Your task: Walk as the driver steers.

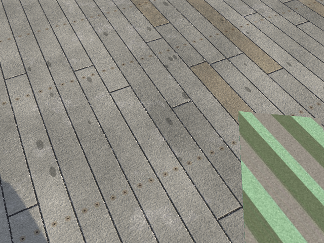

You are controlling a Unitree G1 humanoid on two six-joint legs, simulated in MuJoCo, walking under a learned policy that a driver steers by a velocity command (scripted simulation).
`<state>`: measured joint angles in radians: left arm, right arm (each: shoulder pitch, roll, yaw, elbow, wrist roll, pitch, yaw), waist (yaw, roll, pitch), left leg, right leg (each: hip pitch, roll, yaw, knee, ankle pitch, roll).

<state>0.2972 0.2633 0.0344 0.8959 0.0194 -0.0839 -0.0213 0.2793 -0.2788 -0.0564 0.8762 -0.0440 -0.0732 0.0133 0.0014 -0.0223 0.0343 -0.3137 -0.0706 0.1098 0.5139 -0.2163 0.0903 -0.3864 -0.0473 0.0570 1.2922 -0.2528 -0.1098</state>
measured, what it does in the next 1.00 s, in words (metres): walks ahead, turning right: right foot, then left foot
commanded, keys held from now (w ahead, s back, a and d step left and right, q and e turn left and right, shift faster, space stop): w+e+shift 0.22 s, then e+shift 0.48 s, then shift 0.30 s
